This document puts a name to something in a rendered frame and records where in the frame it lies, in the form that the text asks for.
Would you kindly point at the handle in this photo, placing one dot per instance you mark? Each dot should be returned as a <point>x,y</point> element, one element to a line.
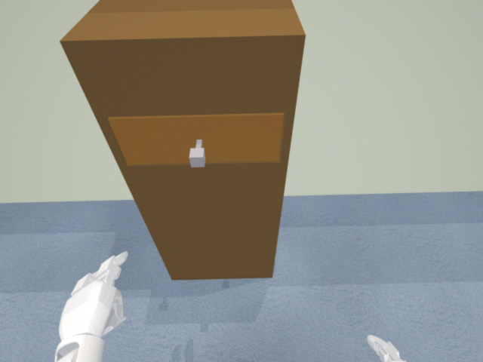
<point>197,155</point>

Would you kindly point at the left robot hand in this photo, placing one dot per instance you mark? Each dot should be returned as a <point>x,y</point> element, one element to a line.
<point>96,305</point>

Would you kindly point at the right robot hand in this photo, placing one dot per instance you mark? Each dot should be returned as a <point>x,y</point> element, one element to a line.
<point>386,351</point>

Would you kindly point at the left robot forearm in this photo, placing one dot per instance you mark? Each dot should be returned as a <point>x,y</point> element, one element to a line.
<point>80,348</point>

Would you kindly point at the cabinet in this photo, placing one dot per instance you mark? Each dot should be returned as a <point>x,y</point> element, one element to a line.
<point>197,57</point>

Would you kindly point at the drawer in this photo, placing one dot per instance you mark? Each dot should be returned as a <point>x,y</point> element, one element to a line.
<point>168,139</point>

